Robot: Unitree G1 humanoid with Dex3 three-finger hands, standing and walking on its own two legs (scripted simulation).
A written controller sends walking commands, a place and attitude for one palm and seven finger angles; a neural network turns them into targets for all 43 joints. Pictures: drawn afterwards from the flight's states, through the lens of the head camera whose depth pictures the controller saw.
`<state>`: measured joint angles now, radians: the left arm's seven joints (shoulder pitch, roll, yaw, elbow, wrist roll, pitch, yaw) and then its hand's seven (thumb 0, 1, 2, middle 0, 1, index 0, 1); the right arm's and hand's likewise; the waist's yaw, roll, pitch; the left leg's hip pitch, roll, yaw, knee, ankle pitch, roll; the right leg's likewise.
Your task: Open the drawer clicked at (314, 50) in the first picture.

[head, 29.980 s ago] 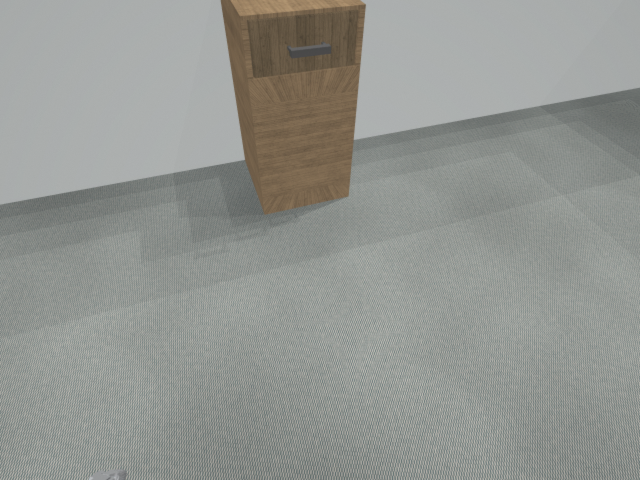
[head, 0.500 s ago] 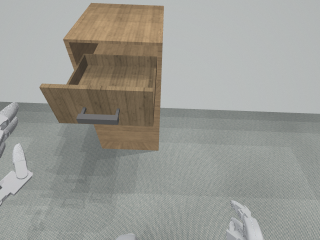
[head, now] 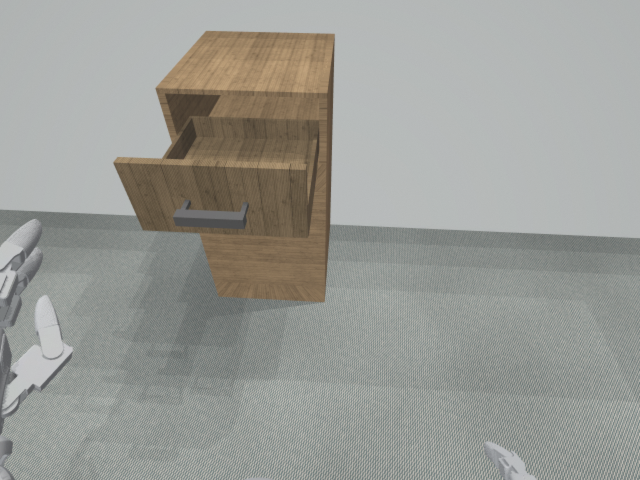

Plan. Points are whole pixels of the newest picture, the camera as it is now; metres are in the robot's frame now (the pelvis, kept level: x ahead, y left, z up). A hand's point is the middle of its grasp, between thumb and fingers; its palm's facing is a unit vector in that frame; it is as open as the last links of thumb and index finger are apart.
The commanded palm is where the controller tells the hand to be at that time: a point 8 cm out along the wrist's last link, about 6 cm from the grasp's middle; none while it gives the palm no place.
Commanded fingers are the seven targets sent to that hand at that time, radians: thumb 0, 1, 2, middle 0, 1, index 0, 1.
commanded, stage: stop stepping back and stand still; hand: left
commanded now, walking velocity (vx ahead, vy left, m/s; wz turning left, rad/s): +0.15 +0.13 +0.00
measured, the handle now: (213, 212) +0.61 +0.25 -0.03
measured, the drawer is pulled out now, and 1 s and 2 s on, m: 0.30 0.30 0.30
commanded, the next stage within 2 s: let the arm hang, fingers relaxed in 0.76 s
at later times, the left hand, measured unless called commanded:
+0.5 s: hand (53, 364) +0.18 +0.25 +0.16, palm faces +0.39 -0.82 -0.42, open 7.4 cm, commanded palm +0.13 +0.29 +0.19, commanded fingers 0.00 0.90 0.90 -0.20 -0.30 -0.20 -0.30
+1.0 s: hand (112, 427) +0.19 +0.28 -0.03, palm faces +0.13 -0.89 -0.43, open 7.4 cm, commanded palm none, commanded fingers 0.00 0.90 0.90 -0.20 -0.30 -0.20 -0.30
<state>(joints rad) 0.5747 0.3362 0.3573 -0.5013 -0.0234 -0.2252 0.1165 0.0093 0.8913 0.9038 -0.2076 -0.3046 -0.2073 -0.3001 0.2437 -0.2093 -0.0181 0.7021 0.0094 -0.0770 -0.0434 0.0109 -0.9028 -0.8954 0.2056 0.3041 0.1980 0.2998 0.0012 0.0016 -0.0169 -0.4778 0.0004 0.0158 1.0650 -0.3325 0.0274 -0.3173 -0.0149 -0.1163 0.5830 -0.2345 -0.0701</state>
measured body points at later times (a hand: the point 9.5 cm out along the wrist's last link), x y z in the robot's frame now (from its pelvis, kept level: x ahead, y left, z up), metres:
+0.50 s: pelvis +0.00 +0.01 +0.01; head +0.01 +0.02 +0.46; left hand +0.15 +0.29 +0.18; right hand +0.17 -0.21 -0.08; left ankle +0.02 +0.12 -0.73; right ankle +0.05 -0.08 -0.73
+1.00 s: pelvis +0.01 +0.03 +0.00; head +0.02 +0.01 +0.45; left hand +0.18 +0.32 +0.00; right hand +0.17 -0.22 -0.11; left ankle +0.02 +0.12 -0.73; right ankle +0.05 -0.08 -0.73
